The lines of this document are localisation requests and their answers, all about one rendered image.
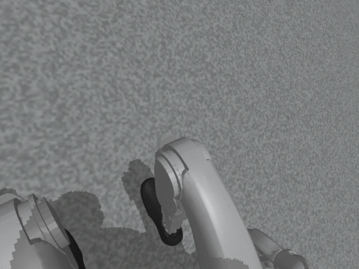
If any right robot arm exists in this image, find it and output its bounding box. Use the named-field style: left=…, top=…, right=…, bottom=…
left=273, top=249, right=315, bottom=269

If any left robot foot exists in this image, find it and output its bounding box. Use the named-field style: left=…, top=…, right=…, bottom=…
left=65, top=229, right=86, bottom=269

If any right robot hand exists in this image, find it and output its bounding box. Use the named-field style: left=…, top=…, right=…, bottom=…
left=246, top=226, right=284, bottom=269

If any right robot foot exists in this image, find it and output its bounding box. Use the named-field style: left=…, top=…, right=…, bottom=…
left=140, top=178, right=183, bottom=246

